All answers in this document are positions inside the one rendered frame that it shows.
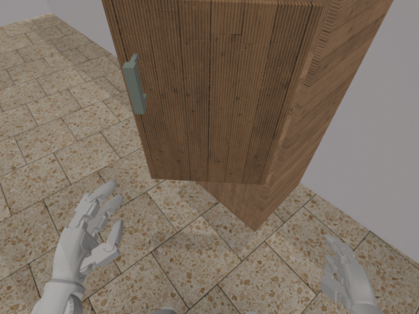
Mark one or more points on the handle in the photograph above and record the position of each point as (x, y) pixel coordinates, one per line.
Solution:
(134, 85)

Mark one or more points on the right robot hand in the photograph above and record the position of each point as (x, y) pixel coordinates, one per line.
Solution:
(353, 285)

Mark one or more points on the left robot hand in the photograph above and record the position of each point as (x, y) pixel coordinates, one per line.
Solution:
(80, 236)

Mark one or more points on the cupboard door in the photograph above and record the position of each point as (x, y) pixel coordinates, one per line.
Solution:
(220, 76)

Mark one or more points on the left robot forearm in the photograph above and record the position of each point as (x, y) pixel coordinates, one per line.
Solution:
(60, 297)

